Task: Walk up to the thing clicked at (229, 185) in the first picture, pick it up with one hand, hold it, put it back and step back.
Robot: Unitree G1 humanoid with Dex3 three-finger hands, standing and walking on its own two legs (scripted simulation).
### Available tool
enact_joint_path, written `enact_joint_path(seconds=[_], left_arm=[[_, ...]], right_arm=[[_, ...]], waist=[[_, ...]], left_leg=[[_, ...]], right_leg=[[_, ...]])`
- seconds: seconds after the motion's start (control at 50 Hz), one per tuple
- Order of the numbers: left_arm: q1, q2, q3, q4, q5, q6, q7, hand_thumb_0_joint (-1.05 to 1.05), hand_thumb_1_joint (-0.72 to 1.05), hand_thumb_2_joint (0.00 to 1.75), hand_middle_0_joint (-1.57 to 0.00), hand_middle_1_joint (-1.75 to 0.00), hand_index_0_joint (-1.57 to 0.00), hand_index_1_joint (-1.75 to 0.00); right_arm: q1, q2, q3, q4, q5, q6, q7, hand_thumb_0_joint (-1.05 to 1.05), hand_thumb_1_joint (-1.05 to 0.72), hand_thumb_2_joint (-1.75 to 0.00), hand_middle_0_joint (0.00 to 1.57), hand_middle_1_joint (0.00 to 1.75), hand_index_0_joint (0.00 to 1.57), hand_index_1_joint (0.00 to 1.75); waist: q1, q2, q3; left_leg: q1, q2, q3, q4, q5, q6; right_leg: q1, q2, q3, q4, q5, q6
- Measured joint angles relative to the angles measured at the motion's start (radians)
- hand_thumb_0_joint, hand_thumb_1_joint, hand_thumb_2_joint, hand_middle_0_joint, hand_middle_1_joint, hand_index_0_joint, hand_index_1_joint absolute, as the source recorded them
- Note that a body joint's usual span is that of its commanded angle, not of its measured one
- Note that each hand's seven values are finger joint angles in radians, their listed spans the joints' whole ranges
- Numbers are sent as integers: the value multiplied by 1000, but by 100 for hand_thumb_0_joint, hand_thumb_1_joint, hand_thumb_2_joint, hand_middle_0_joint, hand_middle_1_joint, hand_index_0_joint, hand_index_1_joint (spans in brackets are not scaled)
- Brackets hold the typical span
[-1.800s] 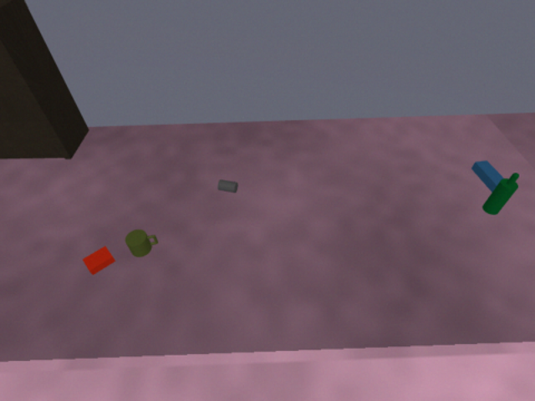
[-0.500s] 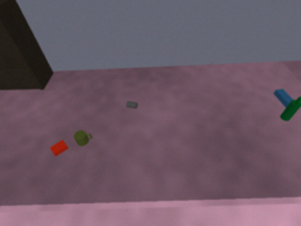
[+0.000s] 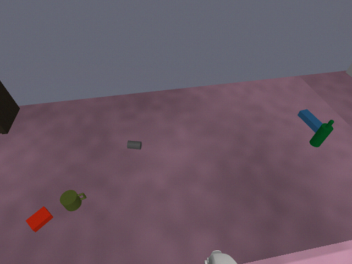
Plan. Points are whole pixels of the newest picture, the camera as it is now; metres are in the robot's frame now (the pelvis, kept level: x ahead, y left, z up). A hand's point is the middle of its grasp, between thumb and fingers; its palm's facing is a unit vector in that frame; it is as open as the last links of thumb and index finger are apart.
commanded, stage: walk up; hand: left
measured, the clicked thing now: (134, 144) +1.04 +0.28 -0.75
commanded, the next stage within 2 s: none
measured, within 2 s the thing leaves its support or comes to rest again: neither
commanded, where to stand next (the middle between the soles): +0.70 +0.06 m, yaw -3 degrees
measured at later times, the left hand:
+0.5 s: hand (85, 215) +0.29 +0.27 -0.14, palm faces -0.05 -0.93 -0.37, open 7.4 cm
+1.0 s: hand (84, 154) +0.51 +0.33 -0.14, palm faces -0.13 -0.92 -0.37, open 7.4 cm
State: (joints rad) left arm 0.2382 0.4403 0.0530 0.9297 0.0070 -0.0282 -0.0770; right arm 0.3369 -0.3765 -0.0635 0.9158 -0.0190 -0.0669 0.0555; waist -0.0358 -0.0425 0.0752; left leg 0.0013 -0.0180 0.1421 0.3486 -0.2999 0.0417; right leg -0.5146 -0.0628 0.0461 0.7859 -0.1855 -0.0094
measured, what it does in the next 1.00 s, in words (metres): walks ahead: right foot, then left foot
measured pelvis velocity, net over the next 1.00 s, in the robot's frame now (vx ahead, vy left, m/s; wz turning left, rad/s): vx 0.43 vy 0.06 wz -0.07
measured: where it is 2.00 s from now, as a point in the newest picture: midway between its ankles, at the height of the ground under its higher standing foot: (163, 193)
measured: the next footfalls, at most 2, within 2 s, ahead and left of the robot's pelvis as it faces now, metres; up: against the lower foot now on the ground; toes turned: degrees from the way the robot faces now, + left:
right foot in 0.14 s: +0.24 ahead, -0.12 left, +0.00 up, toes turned -4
left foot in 0.60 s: +0.44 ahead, +0.16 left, +0.00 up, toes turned +3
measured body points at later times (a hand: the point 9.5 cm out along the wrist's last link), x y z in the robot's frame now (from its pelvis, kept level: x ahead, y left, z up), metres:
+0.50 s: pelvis +0.24 +0.00 +0.00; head +0.26 -0.01 +0.44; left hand +0.30 +0.32 -0.11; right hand +0.33 -0.32 -0.11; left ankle +0.35 +0.17 -0.70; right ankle +0.20 -0.12 -0.74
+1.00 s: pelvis +0.43 +0.06 +0.00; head +0.45 +0.05 +0.44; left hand +0.52 +0.37 -0.11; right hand +0.44 -0.26 -0.12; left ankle +0.40 +0.16 -0.74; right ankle +0.52 -0.09 -0.71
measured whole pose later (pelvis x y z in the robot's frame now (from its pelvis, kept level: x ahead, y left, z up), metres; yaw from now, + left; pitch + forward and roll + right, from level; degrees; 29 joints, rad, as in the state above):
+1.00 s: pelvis +0.43 +0.06 +0.00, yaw -4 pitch -3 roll +1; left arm 0.29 0.42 0.05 0.87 0.01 -0.04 -0.06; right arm 0.37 -0.40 -0.05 0.82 -0.01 -0.06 0.05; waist -0.03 -0.01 0.10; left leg -0.12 0.01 0.12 0.48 -0.31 0.03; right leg -0.46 -0.08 -0.02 0.71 -0.23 -0.02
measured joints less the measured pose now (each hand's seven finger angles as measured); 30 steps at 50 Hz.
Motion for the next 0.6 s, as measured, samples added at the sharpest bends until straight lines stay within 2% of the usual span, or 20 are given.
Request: enact_joint_path(seconds=[0.08, 0.14, 0.18, 0.2, 0.24, 0.3, 0.36, 0.4, 0.5, 0.56, 0.6], left_arm=[[-37, -17, -3, -20, 2, 5, -5, 0, 91, 90, -20, -30, -20, -30], [-65, -29, -3, -36, 0, 2, -2, 0, 91, 90, -20, -30, -20, -30], [-93, -56, 0, -49, 0, -15, 8, 0, 91, 90, -20, -30, -20, -30], [-100, -59, -1, -66, 0, -28, 12, 0, 91, 90, -20, -30, -20, -30], [-97, -63, -1, -95, -8, -45, 22, 0, 91, 90, -20, -30, -21, -30], [-64, -77, -10, -104, -21, -49, 37, 0, 90, 90, -20, -30, -21, -30], [-9, -82, -15, -95, -22, -52, 44, 0, 90, 90, -20, -30, -21, -30], [26, -82, -19, -87, -18, -53, 43, 0, 90, 90, -20, -30, -21, -30], [78, -62, -17, -81, 0, -54, 38, 0, 90, 90, -20, -30, -21, -30], [98, -34, -10, -83, 2, -55, 36, 0, 90, 90, -20, -30, -21, -30], [116, -10, -5, -77, 3, -50, 38, 0, 90, 90, -20, -30, -21, -30]], right_arm=[[27, -15, -4, -17, -1, 6, -2, 1, -90, -90, 21, 30, 21, 30], [51, -21, -6, -30, -1, 16, -10, 1, -90, -90, 21, 30, 21, 30], [45, -29, -8, -26, -1, 28, -17, 1, -90, -90, 21, 30, 21, 30], [39, -21, -4, -26, 1, 35, -19, 1, -90, -90, 21, 30, 20, 30], [22, -6, 16, -26, 4, 43, -20, 1, -90, -90, 21, 30, 20, 30], [-7, -10, 27, -34, 13, 39, -17, 1, -91, -90, 21, 30, 20, 30], [-39, -27, 21, -67, 12, 34, -10, 1, -90, -90, 21, 30, 20, 30], [-62, -41, 8, -88, 8, 34, -4, 1, -91, -90, 21, 30, 20, 30], [-98, -62, -18, -100, -1, 40, 17, 1, -91, -90, 21, 30, 20, 30], [-109, -59, -25, -88, -6, 39, 28, 1, -91, -90, 21, 30, 20, 30], [-109, -50, -26, -83, -10, 31, 30, 1, -91, -90, 21, 30, 20, 30]], waist=[[-14, 25, 15], [-32, 49, 15], [-32, 108, 40], [-27, 110, 49], [0, 80, 55], [28, 67, 49], [42, 73, 36], [46, 82, 32], [55, 97, 26], [72, 88, 21], [76, 66, 6]], left_leg=[[55, -9, 17, 12, -73, -12], [71, 3, 10, 75, -161, -29], [34, 65, -9, 234, -220, -25], [-19, 67, -38, 374, -211, -20], [-140, 26, -85, 638, -216, -15], [-299, 19, -132, 818, -144, -7], [-414, 54, -172, 786, -61, -12], [-473, 79, -190, 732, -14, -26], [-519, 131, -162, 445, 81, -50], [-480, 131, -138, 305, 132, -40], [-435, 112, -119, 254, 154, -35]], right_leg=[[27, -10, -52, -159, 63, -20], [83, 15, -89, -213, 65, -41], [106, 57, -121, -178, 28, -34], [111, 61, -127, -155, -3, -34], [133, 49, -109, -138, -45, -39], [216, 44, -94, -208, -51, -37], [292, 52, -80, -279, -53, -29], [331, 57, -73, -305, -63, -25], [399, 61, -86, -319, -123, -3], [421, 57, -90, -278, -188, 20], [423, 39, -86, -221, -252, 33]])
